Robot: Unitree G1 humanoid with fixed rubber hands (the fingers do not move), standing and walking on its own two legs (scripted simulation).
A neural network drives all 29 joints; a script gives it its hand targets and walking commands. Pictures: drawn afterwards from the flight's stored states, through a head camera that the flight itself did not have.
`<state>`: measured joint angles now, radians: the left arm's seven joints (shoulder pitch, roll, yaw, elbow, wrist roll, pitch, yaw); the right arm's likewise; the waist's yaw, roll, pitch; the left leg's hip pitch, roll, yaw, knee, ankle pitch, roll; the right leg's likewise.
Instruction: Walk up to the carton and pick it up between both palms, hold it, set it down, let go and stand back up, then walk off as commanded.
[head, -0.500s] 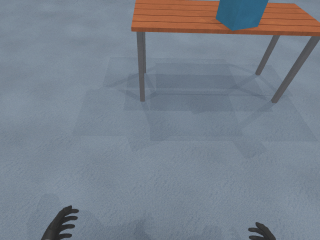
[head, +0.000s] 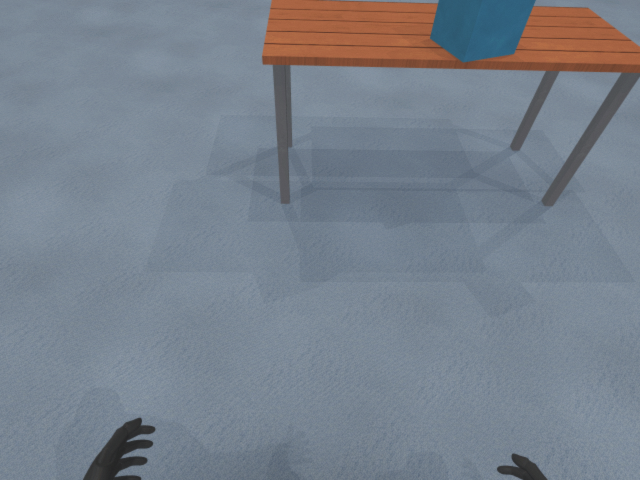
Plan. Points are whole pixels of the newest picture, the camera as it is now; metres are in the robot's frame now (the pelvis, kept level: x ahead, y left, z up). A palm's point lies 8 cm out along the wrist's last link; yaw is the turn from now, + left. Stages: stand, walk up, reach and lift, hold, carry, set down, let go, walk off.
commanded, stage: stand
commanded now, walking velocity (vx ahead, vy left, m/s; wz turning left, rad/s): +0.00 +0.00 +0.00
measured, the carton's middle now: (483, 6) +1.46 -0.52 +0.04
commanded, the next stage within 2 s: none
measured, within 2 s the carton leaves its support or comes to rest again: neither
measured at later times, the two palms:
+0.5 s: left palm out of the picture +0.13 +0.27 -0.08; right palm out of the picture +0.11 -0.28 -0.10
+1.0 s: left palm out of the picture +0.13 +0.27 -0.09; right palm out of the picture +0.10 -0.28 -0.11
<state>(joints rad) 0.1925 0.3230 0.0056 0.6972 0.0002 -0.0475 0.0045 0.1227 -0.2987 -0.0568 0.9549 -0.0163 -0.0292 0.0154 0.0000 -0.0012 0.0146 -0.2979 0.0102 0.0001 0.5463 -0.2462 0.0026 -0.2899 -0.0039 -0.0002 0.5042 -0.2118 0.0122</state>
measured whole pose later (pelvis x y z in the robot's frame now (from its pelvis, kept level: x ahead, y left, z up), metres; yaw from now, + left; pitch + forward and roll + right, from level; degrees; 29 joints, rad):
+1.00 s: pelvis +0.00 +0.00 +0.01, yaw +0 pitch +0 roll -1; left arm 0.19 0.32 0.01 0.76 0.00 -0.04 0.00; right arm 0.12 -0.30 -0.05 1.02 -0.02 -0.03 0.01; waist 0.00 0.00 0.00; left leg -0.26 0.01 0.00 0.48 -0.22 0.00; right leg -0.25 0.00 0.00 0.44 -0.19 0.01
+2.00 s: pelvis +0.01 +0.00 +0.01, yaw +0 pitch +0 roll -1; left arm 0.19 0.33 0.01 0.79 0.00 -0.04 0.00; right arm 0.12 -0.30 -0.04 1.05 -0.02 -0.03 0.01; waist 0.00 0.00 0.00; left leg -0.24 0.01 0.00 0.46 -0.21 0.00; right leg -0.23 0.00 0.00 0.42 -0.18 0.01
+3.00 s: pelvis +0.01 +0.00 +0.01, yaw +0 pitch -1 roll -1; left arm 0.19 0.33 0.01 0.80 0.00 -0.04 0.00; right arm 0.11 -0.31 -0.04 1.04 -0.02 -0.03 0.01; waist 0.00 0.00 0.00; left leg -0.23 0.01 0.00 0.45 -0.21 0.00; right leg -0.22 0.00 0.00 0.41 -0.17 0.01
